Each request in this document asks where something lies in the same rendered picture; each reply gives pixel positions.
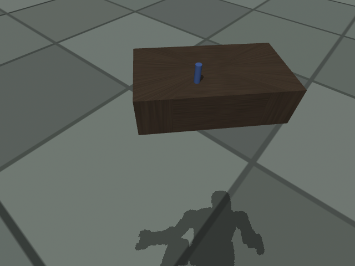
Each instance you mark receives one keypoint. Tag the can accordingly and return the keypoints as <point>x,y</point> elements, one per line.
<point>197,74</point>

